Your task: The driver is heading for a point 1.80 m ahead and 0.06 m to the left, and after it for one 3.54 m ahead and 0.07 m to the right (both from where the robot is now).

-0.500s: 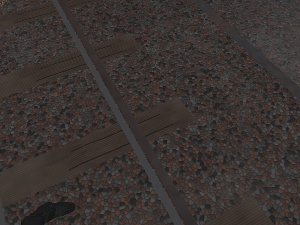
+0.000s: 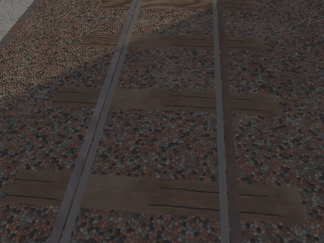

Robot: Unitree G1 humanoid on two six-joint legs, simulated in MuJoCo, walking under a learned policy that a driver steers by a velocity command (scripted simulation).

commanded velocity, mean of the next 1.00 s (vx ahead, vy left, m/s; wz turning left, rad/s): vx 0.91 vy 0.00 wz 0.14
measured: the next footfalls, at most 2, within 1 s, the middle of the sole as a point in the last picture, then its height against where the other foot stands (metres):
left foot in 0.32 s outside the picture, level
right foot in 0.78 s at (106, 206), level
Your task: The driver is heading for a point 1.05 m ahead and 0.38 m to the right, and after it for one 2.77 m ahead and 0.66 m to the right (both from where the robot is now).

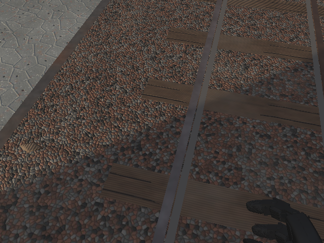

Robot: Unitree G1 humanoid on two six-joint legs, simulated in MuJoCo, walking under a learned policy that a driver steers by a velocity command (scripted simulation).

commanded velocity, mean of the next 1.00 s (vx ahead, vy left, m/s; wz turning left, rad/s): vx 1.00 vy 0.00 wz -0.96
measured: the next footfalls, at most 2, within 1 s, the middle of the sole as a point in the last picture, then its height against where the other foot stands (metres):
left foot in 0.18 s outside the picture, level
right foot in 0.64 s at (216, 198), level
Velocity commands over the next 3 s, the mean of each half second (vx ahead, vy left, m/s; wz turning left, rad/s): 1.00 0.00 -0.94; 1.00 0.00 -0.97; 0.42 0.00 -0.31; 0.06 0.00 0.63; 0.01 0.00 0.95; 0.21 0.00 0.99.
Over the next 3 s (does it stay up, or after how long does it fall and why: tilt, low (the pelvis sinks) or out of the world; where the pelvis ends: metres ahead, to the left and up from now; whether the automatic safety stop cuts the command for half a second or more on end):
stays up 1.23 -0.48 0.02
